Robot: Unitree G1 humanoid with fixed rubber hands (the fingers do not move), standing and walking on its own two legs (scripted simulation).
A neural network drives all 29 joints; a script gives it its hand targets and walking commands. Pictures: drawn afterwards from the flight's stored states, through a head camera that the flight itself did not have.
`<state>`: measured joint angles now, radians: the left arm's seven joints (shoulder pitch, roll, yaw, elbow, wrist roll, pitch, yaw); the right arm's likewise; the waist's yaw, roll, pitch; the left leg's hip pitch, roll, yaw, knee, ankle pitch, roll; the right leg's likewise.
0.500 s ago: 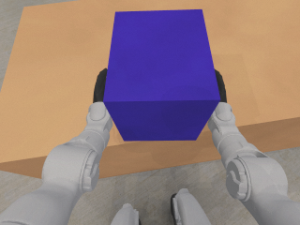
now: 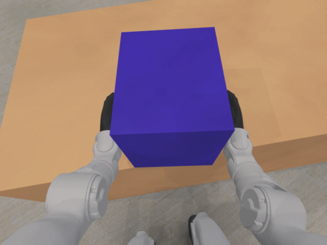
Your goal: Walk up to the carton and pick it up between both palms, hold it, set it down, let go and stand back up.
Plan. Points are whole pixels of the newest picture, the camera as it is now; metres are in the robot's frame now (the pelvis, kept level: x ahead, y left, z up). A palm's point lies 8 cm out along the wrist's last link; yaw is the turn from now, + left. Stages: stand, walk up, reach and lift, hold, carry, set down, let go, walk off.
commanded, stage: reach and lift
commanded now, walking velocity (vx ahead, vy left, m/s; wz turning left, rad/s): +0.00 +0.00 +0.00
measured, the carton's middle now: (170, 104) +0.46 -0.06 -0.01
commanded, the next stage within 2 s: none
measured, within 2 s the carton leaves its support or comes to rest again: leaves its support in 1.20 s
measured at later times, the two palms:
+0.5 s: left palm (109, 125) +0.42 +0.11 -0.01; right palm (233, 122) +0.38 -0.21 -0.02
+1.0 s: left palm (108, 126) +0.42 +0.11 -0.01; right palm (233, 123) +0.38 -0.21 -0.02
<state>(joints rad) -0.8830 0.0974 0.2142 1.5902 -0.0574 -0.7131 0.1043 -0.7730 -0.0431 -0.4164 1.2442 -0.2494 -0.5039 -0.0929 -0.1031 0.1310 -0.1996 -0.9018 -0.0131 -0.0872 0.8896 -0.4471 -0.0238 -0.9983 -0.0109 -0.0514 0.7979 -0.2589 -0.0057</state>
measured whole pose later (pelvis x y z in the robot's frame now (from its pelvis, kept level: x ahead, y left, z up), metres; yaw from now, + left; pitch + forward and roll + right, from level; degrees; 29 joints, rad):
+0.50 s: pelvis -0.01 +0.00 +0.00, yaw -1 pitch +27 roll -1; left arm -0.90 0.09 0.31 1.57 0.05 -0.72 0.11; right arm -0.80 -0.05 -0.51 1.29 -0.33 -0.57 -0.10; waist -0.09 0.10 -0.19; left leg -0.91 0.00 -0.08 0.85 -0.42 -0.03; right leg -1.00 0.00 -0.05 0.74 -0.22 -0.01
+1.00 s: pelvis +0.00 +0.00 +0.00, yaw +0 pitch +28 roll -2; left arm -0.88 0.09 0.12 1.58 -0.10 -0.71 0.12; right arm -0.76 -0.07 -0.33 1.30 -0.19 -0.56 -0.13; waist -0.08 0.11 -0.25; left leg -0.96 0.01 -0.10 0.90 -0.44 -0.03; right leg -1.03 0.01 -0.07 0.77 -0.23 -0.01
